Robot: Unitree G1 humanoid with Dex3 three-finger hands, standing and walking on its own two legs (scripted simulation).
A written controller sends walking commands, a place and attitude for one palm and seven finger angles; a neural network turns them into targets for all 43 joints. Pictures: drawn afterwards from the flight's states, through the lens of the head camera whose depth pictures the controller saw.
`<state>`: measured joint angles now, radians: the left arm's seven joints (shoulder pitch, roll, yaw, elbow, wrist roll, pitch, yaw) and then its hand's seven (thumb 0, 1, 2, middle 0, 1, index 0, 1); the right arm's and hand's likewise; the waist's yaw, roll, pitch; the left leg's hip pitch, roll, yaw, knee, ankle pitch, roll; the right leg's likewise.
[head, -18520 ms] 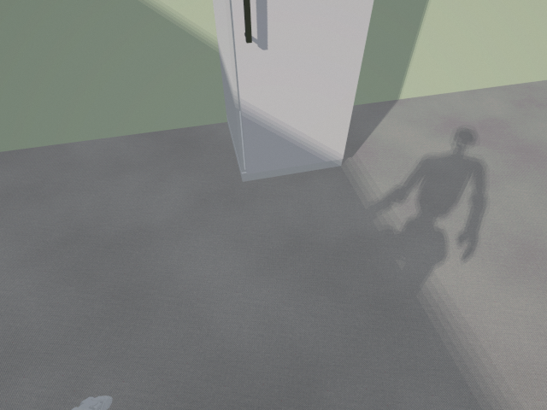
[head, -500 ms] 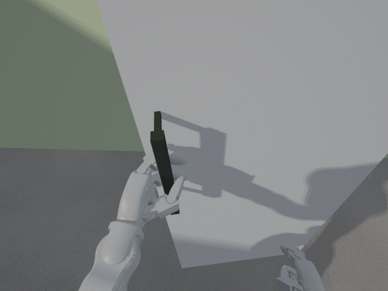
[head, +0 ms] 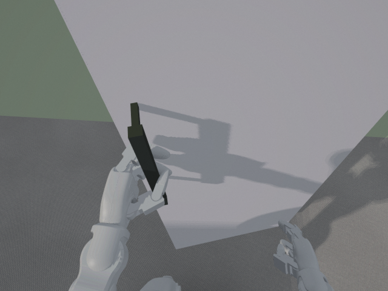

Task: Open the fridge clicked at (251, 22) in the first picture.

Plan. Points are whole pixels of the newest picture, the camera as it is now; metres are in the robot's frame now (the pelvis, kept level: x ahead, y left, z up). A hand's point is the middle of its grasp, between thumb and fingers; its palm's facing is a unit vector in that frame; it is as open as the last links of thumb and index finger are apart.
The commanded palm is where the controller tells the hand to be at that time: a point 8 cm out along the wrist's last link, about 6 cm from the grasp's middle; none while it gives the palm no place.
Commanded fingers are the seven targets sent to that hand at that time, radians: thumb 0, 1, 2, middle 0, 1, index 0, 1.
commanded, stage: walk backward, drawing the door open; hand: left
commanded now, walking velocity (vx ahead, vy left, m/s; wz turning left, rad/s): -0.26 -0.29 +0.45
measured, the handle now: (151, 163) +0.31 +0.09 +0.12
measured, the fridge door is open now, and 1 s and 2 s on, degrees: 18 48 66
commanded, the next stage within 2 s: stop walking and hold the door back in 1.38 s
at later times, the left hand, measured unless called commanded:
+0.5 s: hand (191, 260) +0.16 +0.01 +0.12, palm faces +0.14 -0.98 -0.17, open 6.4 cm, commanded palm +0.12 +0.05 +0.12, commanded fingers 0.00 0.90 0.90 -0.45 -1.40 -0.45 -1.40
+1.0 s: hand out of the picture +0.06 -0.10 +0.12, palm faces +0.56 -0.80 -0.22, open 6.4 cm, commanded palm +0.00 -0.08 +0.12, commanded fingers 0.00 0.90 0.90 -0.45 -1.40 -0.45 -1.40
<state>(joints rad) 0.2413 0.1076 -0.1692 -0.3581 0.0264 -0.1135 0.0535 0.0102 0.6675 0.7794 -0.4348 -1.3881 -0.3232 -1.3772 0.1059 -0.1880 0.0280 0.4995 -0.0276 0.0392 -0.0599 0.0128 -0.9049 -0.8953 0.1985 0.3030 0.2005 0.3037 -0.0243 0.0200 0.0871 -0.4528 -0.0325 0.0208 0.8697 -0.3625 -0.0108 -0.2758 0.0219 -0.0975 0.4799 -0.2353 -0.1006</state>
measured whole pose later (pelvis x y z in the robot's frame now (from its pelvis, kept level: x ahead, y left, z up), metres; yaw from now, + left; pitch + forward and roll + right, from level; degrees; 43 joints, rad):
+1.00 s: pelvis -0.11 -0.35 -0.01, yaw +38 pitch -1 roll +1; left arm 0.14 0.18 -0.04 -0.36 0.03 -0.07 0.04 -0.01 0.64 0.79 -0.44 -1.38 -0.29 -1.37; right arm 0.12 -0.17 -0.03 0.64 -0.02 -0.11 -0.09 0.02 -0.90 -0.90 0.20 0.30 0.20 0.30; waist -0.05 0.00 0.16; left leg -0.53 0.03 0.08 1.13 -0.54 -0.04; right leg -0.29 -0.07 -0.11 0.60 -0.28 -0.03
